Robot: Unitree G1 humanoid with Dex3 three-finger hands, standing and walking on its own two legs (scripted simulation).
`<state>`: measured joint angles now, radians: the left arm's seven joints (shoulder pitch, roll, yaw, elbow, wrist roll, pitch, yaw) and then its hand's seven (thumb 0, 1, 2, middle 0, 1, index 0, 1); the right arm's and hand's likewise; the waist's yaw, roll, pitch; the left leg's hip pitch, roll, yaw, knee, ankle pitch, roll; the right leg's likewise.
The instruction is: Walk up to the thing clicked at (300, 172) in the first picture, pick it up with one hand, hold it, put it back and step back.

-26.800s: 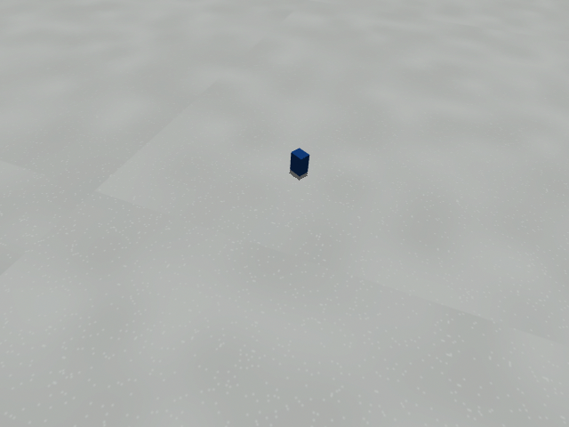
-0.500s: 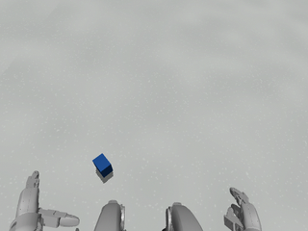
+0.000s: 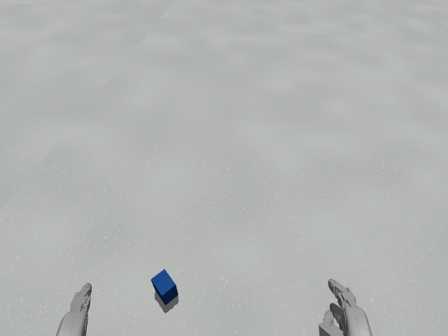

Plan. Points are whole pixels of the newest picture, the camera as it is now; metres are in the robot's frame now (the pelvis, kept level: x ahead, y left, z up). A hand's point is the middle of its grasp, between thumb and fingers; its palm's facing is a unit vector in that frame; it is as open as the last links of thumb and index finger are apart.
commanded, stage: home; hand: left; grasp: from the side
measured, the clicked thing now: (165, 287) +0.44 +0.20 -0.66
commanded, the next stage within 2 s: stand in 1.52 s
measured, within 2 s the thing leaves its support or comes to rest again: neither
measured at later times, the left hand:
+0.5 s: hand out of the picture +0.16 +0.17 -0.05, palm faces +0.10 -0.95 -0.29, open 17.3 cm
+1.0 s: hand out of the picture +0.16 +0.17 -0.05, palm faces +0.11 -0.95 -0.28, open 17.3 cm
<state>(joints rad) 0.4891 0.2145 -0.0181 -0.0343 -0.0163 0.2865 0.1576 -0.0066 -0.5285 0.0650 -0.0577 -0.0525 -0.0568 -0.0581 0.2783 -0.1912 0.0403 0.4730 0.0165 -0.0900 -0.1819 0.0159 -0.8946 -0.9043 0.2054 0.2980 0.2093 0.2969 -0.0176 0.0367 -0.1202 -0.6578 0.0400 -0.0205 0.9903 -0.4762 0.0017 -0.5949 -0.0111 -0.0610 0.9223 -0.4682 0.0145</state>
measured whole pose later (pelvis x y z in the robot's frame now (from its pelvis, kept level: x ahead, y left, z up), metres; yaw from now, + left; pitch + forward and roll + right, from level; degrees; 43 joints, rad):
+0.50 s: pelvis +0.00 -0.01 +0.00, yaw +0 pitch +7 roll -2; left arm 0.47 0.21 -0.01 0.00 -0.01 0.26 0.14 -0.01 -0.51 0.08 -0.06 -0.06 -0.06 -0.06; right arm 0.29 -0.21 0.03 0.51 0.01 -0.11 -0.18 0.02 -0.90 -0.90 0.20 0.30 0.21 0.30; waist -0.02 0.03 -0.10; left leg -0.63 0.05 -0.02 0.96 -0.46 -0.01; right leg -0.57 -0.01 -0.06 0.90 -0.46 0.00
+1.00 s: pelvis +0.00 -0.01 +0.01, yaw +0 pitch +7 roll -2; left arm 0.46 0.21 -0.01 0.02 -0.01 0.26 0.13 -0.01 -0.52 0.07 -0.06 -0.06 -0.06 -0.06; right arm 0.27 -0.21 0.03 0.52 0.01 -0.13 -0.18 0.02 -0.90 -0.90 0.20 0.30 0.21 0.30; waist -0.01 0.03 -0.10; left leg -0.62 0.04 -0.02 0.94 -0.45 -0.02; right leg -0.57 -0.01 -0.06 0.90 -0.46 0.00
